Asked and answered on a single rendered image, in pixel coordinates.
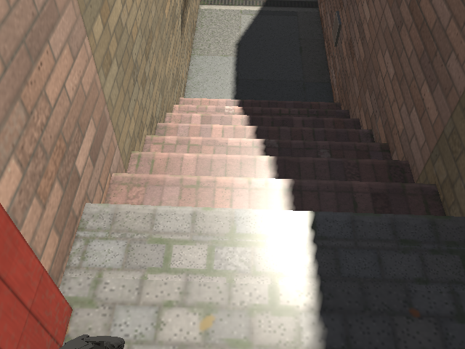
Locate stairs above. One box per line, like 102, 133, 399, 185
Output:
104, 97, 446, 216

